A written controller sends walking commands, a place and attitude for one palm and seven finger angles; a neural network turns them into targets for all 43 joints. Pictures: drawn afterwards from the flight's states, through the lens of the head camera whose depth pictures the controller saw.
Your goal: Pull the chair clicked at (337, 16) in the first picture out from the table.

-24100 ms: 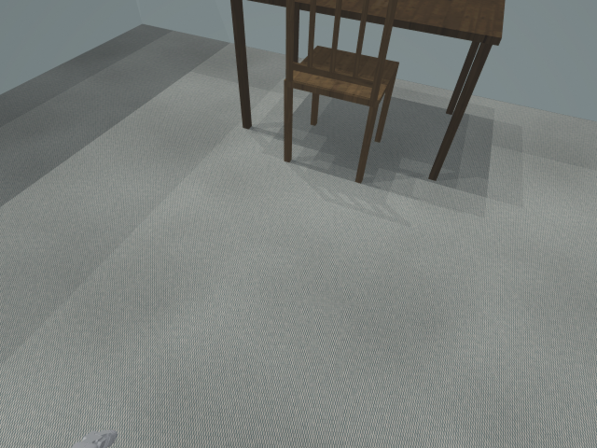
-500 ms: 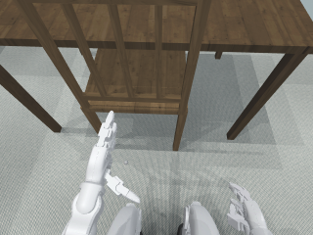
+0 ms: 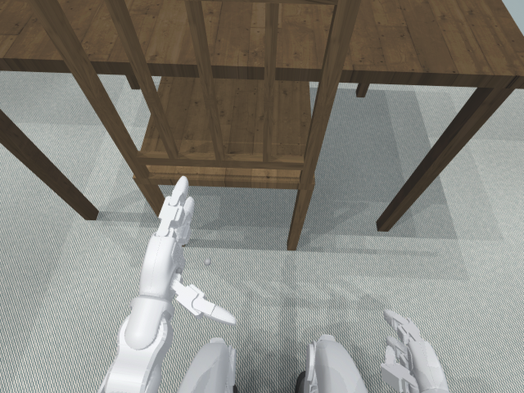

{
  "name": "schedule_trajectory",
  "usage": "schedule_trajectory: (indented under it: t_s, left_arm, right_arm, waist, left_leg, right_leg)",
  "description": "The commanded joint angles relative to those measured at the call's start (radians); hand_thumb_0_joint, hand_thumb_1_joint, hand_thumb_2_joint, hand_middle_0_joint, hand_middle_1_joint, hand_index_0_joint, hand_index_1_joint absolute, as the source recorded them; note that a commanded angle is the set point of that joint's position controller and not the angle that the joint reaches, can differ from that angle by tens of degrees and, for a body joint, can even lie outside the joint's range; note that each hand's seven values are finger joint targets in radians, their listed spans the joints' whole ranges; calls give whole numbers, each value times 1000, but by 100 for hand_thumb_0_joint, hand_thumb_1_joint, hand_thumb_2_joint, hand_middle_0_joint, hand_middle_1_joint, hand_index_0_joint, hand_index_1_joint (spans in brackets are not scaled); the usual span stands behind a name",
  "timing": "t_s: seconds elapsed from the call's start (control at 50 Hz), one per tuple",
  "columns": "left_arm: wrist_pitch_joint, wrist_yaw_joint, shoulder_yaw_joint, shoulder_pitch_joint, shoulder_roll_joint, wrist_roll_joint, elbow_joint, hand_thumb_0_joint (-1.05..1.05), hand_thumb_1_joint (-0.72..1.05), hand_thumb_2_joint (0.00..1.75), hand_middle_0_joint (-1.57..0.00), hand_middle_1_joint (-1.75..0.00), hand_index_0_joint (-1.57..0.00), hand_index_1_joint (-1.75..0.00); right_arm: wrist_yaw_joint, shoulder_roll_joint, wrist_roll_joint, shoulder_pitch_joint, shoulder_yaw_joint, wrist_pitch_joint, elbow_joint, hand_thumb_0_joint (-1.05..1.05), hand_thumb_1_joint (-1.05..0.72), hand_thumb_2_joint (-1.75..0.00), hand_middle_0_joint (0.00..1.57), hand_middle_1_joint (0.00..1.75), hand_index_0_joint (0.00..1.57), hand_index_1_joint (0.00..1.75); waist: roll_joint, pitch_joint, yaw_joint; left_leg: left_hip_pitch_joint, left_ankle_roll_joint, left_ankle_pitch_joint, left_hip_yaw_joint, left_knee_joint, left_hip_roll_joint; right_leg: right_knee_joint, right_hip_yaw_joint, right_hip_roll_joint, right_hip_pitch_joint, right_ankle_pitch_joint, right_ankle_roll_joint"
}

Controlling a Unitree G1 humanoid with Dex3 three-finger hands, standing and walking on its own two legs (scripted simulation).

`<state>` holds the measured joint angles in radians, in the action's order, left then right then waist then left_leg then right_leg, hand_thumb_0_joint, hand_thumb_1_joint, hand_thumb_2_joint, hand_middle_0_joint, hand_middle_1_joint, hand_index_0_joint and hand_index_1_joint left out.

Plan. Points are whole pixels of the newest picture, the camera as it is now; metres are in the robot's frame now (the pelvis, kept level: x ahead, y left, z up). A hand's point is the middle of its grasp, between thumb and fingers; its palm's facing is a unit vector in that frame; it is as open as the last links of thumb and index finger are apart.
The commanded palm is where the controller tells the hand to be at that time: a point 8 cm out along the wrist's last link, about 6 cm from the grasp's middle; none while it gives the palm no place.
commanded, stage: aim the fingers beside a spindle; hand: left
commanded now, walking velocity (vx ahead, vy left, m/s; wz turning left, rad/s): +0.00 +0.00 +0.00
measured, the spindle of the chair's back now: (210, 98) +0.58 +0.11 +0.06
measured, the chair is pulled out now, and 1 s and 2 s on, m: -0.10 -0.10 -0.10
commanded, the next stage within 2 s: push the fingers through the gap in 1.52 s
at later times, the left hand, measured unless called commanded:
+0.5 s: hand (201, 253) +0.31 +0.10 +0.03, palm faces -0.08 -1.00 -0.03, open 17.0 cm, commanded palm +0.29 +0.15 +0.03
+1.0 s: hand (201, 237) +0.33 +0.10 +0.03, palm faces -0.09 -1.00 -0.03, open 17.0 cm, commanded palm +0.31 +0.16 +0.03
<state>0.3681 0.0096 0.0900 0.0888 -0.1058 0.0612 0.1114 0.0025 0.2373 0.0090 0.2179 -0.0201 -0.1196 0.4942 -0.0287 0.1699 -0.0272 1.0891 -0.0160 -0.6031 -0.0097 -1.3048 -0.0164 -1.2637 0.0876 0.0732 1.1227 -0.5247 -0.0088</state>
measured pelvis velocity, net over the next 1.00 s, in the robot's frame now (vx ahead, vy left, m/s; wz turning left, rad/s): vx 0.00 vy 0.00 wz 0.00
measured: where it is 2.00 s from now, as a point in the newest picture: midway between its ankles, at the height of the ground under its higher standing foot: outside the picture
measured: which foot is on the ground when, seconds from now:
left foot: down 0.00-1.00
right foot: down 0.00-1.00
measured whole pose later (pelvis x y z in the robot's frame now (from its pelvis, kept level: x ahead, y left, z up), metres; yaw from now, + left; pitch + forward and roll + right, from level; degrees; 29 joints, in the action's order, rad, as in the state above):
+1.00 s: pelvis +0.00 +0.00 +0.01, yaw +0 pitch +22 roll -1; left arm 0.39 -0.04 0.02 -0.06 -0.13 0.09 0.26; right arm 0.00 0.24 0.01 0.21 -0.01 -0.10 0.55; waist -0.03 0.16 -0.03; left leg 1.06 -0.02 -0.59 -0.01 -1.26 -0.02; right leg -1.23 0.08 0.07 1.10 -0.51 -0.01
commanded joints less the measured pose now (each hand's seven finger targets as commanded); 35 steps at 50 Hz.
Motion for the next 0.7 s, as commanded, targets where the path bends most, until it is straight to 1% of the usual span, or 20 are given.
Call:
schedule_trajectory:
  t_s: [0.0, 0.06, 0.08, 0.12, 0.16, 0.18, 0.2, 0.22, 0.26, 0.28, 0.3, 0.34, 0.38, 0.42, 0.48, 0.52, 0.56, 0.58, 0.64, 0.68]
  left_arm:
    - [87, 9, -15, -145, -37, -2, -195, 0, -50, 30, -6, -8, -6, -8]
    - [84, 9, 3, -163, -23, 0, -204, 0, -50, 30, -6, -8, -6, -8]
    - [82, 11, -15, -149, -39, -1, -204, 0, -50, 30, -6, -8, -6, -8]
    - [78, 12, 10, -125, -11, 2, -220, 0, -50, 30, -6, -8, -6, -8]
    - [72, 17, -10, -114, -28, 2, -202, 0, -50, 30, -6, -8, -6, -8]
    - [68, 20, -25, -98, -44, -4, -184, 0, -50, 30, -6, -8, -6, -8]
    - [72, 20, -14, -130, -31, -2, -199, 0, -50, 30, -6, -8, -6, -8]
    - [77, 21, -29, -130, -44, -4, -200, 0, -50, 30, -6, -8, -6, -8]
    - [81, 19, -19, -130, -34, -2, -197, 0, -50, 30, -6, -8, -6, -8]
    - [84, 20, -36, -134, -52, -4, -196, 0, -50, 30, -6, -8, -6, -8]
    - [88, 16, -15, -142, -31, -3, -198, 0, -50, 30, -6, -8, -6, -8]
    - [92, 10, -22, -168, -36, 5, -186, 0, -50, 30, -6, -8, -6, -8]
    - [93, 4, -35, -175, -55, 6, -186, 0, -50, 30, -6, -8, -6, -8]
    - [93, -6, -40, -163, -54, 15, -196, 0, -50, 30, -6, -8, -6, -8]
    - [83, -15, -42, -160, -56, 18, -180, 0, -50, 30, -6, -8, -6, -8]
    - [81, -18, -27, -192, -41, 17, -164, 0, -50, 30, -6, -8, -6, -8]
    - [82, -19, -31, -214, -44, 21, -154, 0, -50, 30, -6, -8, -6, -8]
    - [83, -17, -66, -230, -78, 21, -145, 0, -50, 30, -6, -8, -6, -8]
    - [89, -20, -83, -273, -82, 26, -123, 0, -50, 30, -6, -8, -6, -8]
    - [90, -22, -86, -277, -89, 26, -124, 0, -50, 30, -6, -8, -6, -8]
  right_arm:
    - [-3, 122, 3, -16, 52, -48, -135, 0, -90, -90, 20, 30, 20, 30]
    - [-2, 122, 2, -10, 55, -46, -132, 0, -90, -90, 20, 30, 20, 30]
    - [-3, 125, 2, -8, 56, -45, -134, 0, -90, -90, 20, 30, 20, 30]
    - [2, 118, 1, -7, 58, -43, -137, 0, -90, -90, 20, 30, 20, 30]
    - [1, 119, 1, -3, 58, -36, -133, 0, -90, -90, 20, 30, 20, 30]
    - [0, 122, 1, -4, 55, -33, -137, 0, -90, -90, 20, 30, 20, 30]
    - [1, 119, 3, -5, 54, -30, -134, 0, -90, -90, 20, 30, 20, 30]
    - [-1, 119, 2, -6, 57, -29, -131, 0, -90, -90, 20, 30, 20, 30]
    - [0, 117, 2, -7, 55, -29, -131, 0, -90, -90, 20, 30, 20, 30]
    - [-2, 119, 2, -8, 55, -29, -131, 0, -90, -90, 20, 30, 20, 30]
    - [0, 116, 3, -14, 53, -30, -128, 0, -90, -90, 20, 30, 20, 30]
    - [-3, 119, 3, -12, 54, -31, -124, 0, -90, -90, 20, 30, 20, 30]
    - [-6, 122, 1, -9, 54, -32, -121, 0, -90, -90, 20, 30, 20, 30]
    - [-5, 121, 2, -11, 56, -32, -121, 0, -90, -90, 20, 30, 20, 30]
    - [-4, 121, -2, -9, 55, -30, -120, 0, -90, -90, 20, 30, 20, 30]
    - [-5, 123, -1, -14, 54, -29, -114, 0, -90, -90, 20, 30, 20, 30]
    - [-7, 123, 0, -12, 53, -31, -109, 0, -90, -90, 20, 30, 20, 30]
    - [-9, 125, -1, -11, 54, -31, -108, 0, -90, -90, 20, 30, 20, 30]
    - [-11, 126, 0, -12, 53, -32, -98, 0, -90, -90, 20, 30, 20, 30]
    - [-11, 129, 0, -11, 54, -33, -101, 0, -90, -90, 20, 30, 20, 30]
  waist:
    - [19, 332, -15]
    - [15, 348, -21]
    - [9, 356, -11]
    - [12, 381, -11]
    - [51, 360, -14]
    - [43, 348, -6]
    - [49, 354, -18]
    - [56, 352, -12]
    - [49, 344, -16]
    - [27, 341, -9]
    - [28, 343, -16]
    - [58, 338, -25]
    - [20, 342, -19]
    - [24, 371, -16]
    - [6, 353, -16]
    - [33, 341, -29]
    - [36, 336, -29]
    - [26, 332, -22]
    - [38, 346, -24]
    - [0, 366, -15]
  left_leg:
    - [-189, 7, 283, 49, 182, 29]
    - [-222, 9, 320, 53, 187, 26]
    - [-227, 11, 344, 59, 192, 26]
    - [-258, 14, 375, 58, 194, 22]
    - [-232, 12, 362, 54, 194, 23]
    - [-216, 12, 363, 55, 197, 25]
    - [-216, 10, 358, 52, 190, 25]
    - [-214, 11, 353, 50, 190, 24]
    - [-216, 11, 350, 48, 190, 25]
    - [-212, 12, 357, 53, 194, 26]
    - [-220, 11, 357, 50, 190, 25]
    - [-207, 7, 329, 49, 185, 25]
    - [-214, 8, 349, 50, 186, 26]
    - [-232, 10, 371, 47, 186, 25]
    - [-233, 12, 383, 50, 194, 25]
    - [-222, 9, 350, 48, 188, 23]
    - [-211, 7, 324, 46, 189, 26]
    - [-198, 6, 321, 45, 189, 26]
    - [-193, 4, 311, 40, 184, 28]
    - [-216, 7, 344, 46, 192, 28]
  right_leg:
    - [168, -37, -46, -234, 180, -27]
    - [166, -33, -44, -234, 211, -27]
    - [160, -30, -45, -241, 222, -29]
    - [159, -28, -44, -248, 248, -27]
    - [166, -30, -46, -265, 256, -25]
    - [164, -28, -47, -267, 252, -28]
    - [166, -31, -46, -266, 257, -24]
    - [165, -34, -45, -272, 256, -25]
    - [169, -35, -46, -270, 256, -25]
    - [163, -32, -46, -269, 252, -29]
    - [166, -33, -45, -262, 253, -28]
    - [174, -35, -46, -262, 238, -24]
    - [170, -37, -46, -268, 251, -28]
    - [170, -38, -45, -284, 275, -26]
    - [172, -32, -45, -280, 279, -28]
    - [177, -33, -45, -265, 255, -23]
    - [187, -39, -45, -270, 237, -23]
    - [185, -40, -47, -275, 230, -26]
    - [188, -47, -45, -282, 229, -23]
    - [179, -42, -45, -284, 246, -27]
